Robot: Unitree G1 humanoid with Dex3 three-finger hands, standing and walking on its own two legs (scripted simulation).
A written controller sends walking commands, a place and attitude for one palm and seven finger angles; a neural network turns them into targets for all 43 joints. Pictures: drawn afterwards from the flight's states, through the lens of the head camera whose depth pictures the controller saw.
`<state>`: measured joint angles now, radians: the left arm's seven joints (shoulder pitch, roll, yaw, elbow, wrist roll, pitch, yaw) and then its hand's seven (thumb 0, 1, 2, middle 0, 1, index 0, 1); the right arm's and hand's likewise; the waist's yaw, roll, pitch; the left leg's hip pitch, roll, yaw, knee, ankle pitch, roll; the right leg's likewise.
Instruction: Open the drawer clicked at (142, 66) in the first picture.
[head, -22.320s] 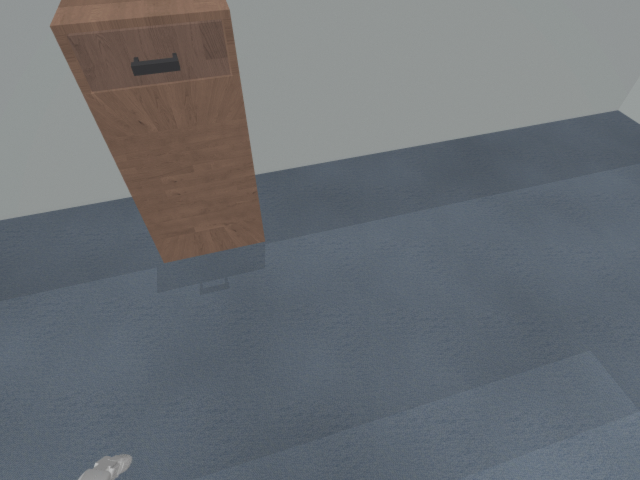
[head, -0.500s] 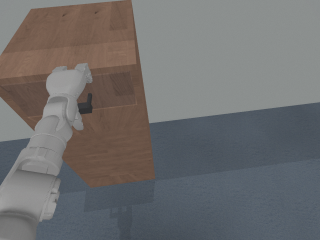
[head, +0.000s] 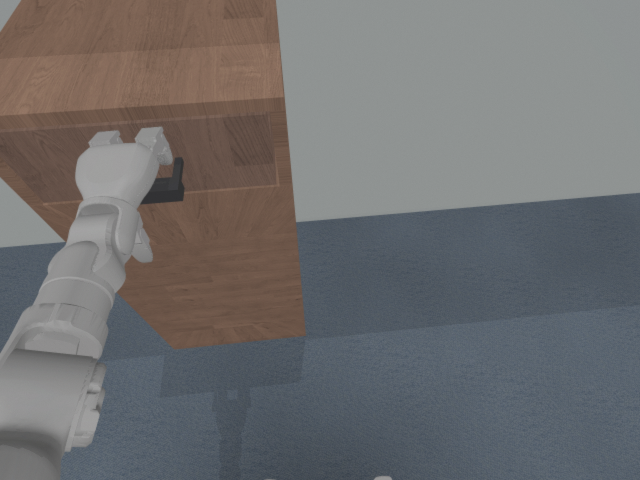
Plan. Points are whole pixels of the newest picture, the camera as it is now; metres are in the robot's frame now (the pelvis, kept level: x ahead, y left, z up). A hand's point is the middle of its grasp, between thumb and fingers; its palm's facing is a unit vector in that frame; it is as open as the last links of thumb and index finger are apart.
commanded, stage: lower the fingers behind the handle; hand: left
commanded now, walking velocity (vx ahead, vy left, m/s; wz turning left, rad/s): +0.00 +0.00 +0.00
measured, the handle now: (142, 179) +0.50 +0.26 +0.05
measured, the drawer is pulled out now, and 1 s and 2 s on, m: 0.00 0.00 0.02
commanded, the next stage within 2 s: close the thumb around the handle in 0.74 s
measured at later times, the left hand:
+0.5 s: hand (140, 218) +0.45 +0.26 +0.03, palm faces +0.01 -0.03 -1.00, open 13.8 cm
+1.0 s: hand (143, 217) +0.45 +0.25 +0.03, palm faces -0.04 -0.02 -1.00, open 13.2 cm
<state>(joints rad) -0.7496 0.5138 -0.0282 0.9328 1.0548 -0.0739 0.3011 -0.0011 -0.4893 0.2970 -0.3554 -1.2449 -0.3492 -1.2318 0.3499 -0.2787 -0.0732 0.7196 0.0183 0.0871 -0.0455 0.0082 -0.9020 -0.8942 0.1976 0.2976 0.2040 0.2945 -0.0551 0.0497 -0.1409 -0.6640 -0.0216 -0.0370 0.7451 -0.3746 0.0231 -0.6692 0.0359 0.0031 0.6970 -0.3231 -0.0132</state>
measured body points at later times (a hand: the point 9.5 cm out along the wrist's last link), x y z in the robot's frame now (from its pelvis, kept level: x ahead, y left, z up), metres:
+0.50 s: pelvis +0.00 +0.01 -0.01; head +0.08 +0.01 +0.43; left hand +0.45 +0.25 +0.08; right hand +0.04 -0.27 -0.14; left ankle -0.02 +0.10 -0.71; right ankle +0.00 -0.12 -0.71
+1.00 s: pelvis +0.00 +0.00 +0.00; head +0.08 +0.00 +0.44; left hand +0.45 +0.25 +0.09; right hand +0.04 -0.27 -0.13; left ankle -0.02 +0.10 -0.71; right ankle +0.00 -0.12 -0.71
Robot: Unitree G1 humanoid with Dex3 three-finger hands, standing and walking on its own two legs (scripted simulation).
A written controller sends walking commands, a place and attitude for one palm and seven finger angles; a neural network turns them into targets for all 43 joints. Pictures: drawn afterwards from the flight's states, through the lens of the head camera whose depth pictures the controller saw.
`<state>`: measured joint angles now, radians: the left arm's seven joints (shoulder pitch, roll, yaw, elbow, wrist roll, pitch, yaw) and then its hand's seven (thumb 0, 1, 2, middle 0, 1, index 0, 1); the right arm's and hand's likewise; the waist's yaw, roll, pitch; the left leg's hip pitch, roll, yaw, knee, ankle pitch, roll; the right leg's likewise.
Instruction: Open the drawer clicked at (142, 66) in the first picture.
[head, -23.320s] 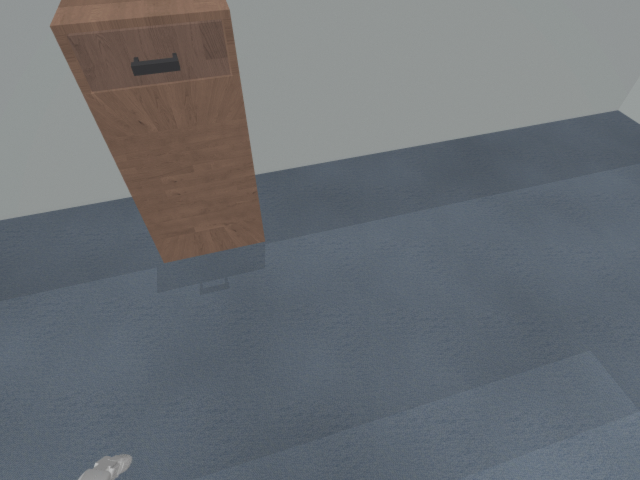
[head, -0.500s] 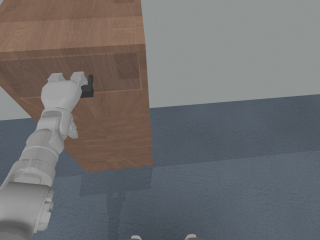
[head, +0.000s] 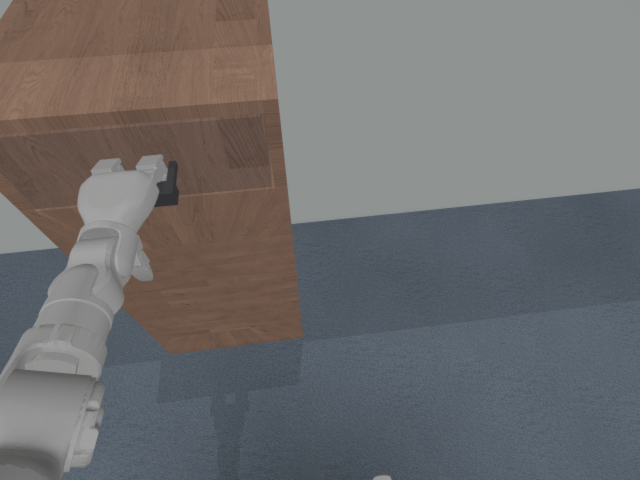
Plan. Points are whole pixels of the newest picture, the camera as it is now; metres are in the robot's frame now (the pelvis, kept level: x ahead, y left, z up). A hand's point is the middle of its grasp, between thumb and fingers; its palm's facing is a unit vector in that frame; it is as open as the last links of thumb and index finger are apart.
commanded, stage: close the thumb around the handle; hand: left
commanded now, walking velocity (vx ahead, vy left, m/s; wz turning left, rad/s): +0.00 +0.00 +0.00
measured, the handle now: (136, 184) +0.49 +0.26 +0.06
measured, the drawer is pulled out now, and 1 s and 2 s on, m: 0.00 0.02 0.14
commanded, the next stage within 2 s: pull the drawer open in 0.54 s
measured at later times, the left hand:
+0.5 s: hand (136, 222) +0.44 +0.26 +0.04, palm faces -0.04 -0.03 -1.00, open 5.6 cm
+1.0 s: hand (135, 231) +0.43 +0.25 +0.03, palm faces +0.00 -0.06 -1.00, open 5.6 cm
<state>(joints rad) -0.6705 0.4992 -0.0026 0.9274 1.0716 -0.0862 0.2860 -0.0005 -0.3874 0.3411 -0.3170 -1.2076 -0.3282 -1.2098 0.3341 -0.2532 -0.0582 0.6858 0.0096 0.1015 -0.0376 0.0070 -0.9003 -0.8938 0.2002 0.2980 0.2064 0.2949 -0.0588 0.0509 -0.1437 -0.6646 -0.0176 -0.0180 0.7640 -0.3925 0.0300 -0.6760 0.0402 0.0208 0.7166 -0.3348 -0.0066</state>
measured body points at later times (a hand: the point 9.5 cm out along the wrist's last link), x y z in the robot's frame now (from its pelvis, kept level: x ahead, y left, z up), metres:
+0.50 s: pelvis +0.00 +0.00 +0.00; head +0.08 -0.01 +0.44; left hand +0.44 +0.25 +0.09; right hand +0.05 -0.28 -0.13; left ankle -0.02 +0.10 -0.71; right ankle +0.00 -0.12 -0.71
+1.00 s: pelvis +0.01 +0.01 +0.01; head +0.08 +0.00 +0.45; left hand +0.42 +0.25 +0.09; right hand +0.07 -0.26 -0.12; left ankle -0.02 +0.10 -0.71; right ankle +0.00 -0.12 -0.71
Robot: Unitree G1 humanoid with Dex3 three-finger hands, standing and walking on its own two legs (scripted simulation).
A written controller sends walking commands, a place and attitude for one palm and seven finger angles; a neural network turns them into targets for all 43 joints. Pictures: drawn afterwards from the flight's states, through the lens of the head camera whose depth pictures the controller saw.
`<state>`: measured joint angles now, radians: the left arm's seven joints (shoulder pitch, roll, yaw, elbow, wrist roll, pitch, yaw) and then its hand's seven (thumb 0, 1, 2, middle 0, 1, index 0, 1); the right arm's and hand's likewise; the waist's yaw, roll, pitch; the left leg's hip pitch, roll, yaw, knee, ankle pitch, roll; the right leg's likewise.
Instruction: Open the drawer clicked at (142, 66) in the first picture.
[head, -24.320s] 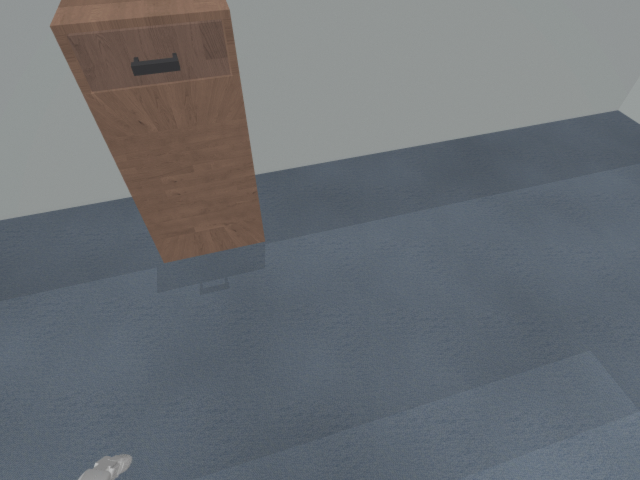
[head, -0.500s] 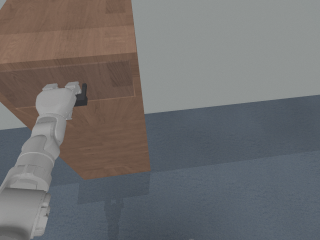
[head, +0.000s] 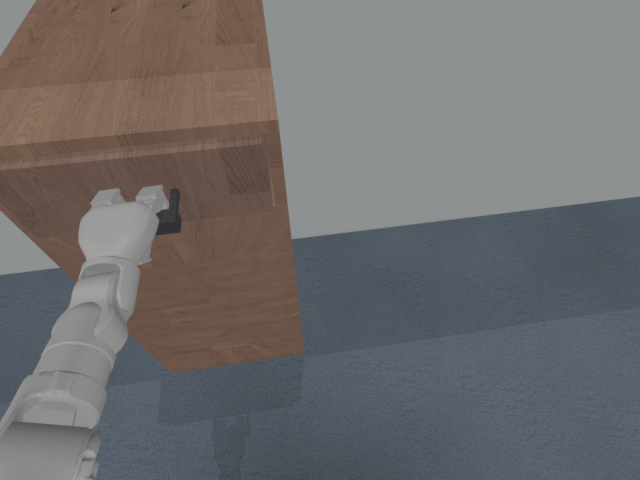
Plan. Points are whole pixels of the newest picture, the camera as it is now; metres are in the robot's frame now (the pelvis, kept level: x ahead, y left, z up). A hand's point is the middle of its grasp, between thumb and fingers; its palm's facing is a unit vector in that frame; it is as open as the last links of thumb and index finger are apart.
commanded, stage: pull the drawer open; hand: left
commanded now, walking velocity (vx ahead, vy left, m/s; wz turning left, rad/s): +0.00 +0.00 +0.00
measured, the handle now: (138, 212) +0.46 +0.26 +0.05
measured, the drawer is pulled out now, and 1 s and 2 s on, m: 0.02 0.14 0.26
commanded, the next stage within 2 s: none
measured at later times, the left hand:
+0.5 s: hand (134, 301) +0.33 +0.24 +0.03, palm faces +0.00 -0.05 -1.00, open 5.6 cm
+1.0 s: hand (129, 341) +0.28 +0.23 +0.03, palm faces +0.01 -0.07 -1.00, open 5.6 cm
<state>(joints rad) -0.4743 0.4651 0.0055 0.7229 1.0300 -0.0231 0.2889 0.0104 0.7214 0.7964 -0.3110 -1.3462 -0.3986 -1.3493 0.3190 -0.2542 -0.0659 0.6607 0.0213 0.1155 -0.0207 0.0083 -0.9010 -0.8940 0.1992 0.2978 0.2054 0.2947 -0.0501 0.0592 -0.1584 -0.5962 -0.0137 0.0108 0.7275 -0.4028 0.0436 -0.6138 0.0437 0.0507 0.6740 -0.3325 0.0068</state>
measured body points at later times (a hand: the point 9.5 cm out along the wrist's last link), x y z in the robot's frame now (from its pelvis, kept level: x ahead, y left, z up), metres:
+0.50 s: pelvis +0.01 -0.01 +0.00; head +0.05 -0.03 +0.45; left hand +0.33 +0.24 +0.08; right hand +0.18 -0.24 -0.11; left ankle -0.04 +0.09 -0.71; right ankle -0.01 -0.13 -0.71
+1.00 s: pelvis +0.01 -0.02 +0.01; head +0.04 -0.05 +0.45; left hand +0.27 +0.23 +0.08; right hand +0.19 -0.27 -0.11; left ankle -0.04 +0.09 -0.71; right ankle -0.01 -0.13 -0.71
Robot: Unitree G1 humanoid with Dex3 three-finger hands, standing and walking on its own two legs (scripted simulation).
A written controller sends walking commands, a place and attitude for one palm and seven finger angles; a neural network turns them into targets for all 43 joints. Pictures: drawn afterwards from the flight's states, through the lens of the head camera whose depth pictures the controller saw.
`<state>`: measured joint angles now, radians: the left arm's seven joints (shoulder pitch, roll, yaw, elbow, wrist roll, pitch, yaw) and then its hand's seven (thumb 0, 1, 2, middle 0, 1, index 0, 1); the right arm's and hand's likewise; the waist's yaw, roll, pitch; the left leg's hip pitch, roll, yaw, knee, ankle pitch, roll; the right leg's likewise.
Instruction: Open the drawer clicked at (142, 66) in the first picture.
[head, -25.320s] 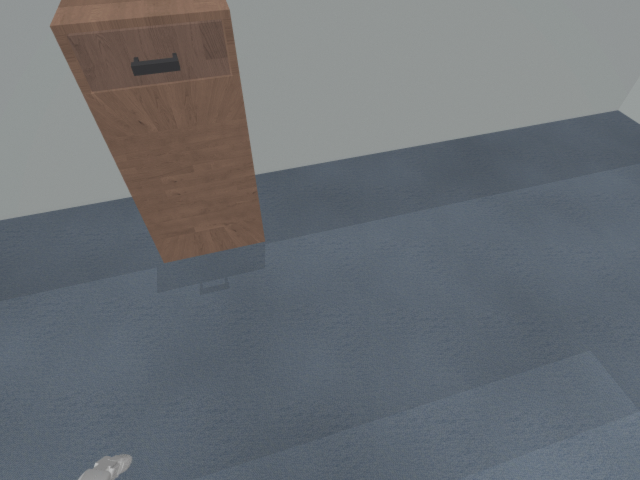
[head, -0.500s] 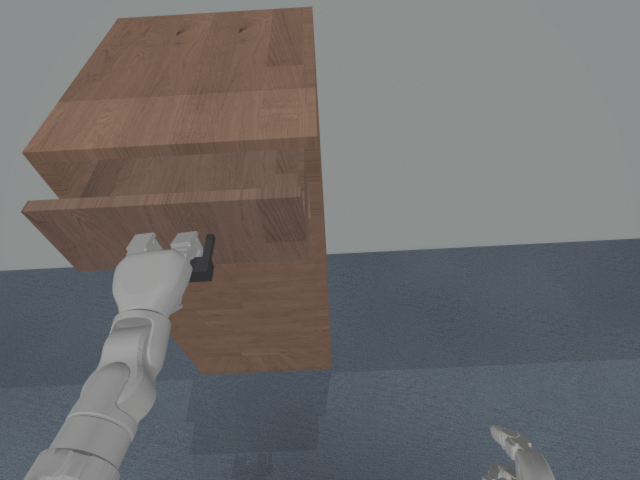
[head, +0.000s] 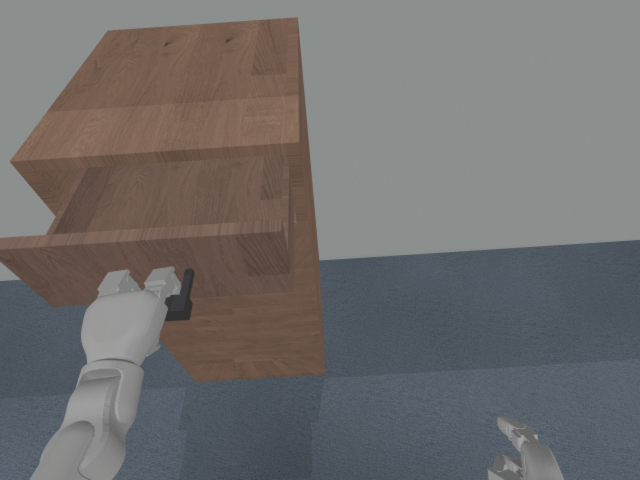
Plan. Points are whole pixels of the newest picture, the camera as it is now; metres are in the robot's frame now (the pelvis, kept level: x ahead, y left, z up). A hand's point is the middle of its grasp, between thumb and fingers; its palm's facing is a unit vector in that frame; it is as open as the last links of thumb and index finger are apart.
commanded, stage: pull the drawer open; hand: left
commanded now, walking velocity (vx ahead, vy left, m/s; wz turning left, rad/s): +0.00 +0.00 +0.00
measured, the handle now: (149, 294) +0.33 +0.26 +0.05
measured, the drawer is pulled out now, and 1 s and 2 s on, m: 0.14 0.26 0.30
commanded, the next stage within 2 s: open the thumb to release the handle in 1.54 s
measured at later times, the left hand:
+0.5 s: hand (136, 385) +0.22 +0.24 +0.02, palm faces +0.03 -0.09 -1.00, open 5.7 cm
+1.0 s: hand (124, 433) +0.17 +0.23 +0.03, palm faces +0.02 -0.10 -0.99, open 5.8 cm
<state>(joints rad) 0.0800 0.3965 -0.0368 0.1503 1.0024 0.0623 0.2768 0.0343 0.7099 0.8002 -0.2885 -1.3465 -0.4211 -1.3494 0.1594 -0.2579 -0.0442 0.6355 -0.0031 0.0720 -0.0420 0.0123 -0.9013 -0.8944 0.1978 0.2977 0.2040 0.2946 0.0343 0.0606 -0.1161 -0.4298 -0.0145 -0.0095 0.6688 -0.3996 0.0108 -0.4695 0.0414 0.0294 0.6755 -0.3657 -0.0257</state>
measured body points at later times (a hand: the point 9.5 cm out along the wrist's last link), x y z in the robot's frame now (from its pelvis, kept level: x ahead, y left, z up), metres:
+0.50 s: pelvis +0.00 +0.01 +0.00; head +0.01 -0.02 +0.45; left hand +0.21 +0.24 +0.08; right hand +0.21 -0.21 -0.10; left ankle -0.04 +0.11 -0.72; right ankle -0.02 -0.11 -0.72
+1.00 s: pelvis -0.01 +0.00 +0.00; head +0.00 -0.03 +0.44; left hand +0.16 +0.24 +0.08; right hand +0.20 -0.22 -0.10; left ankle -0.04 +0.11 -0.72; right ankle -0.02 -0.11 -0.72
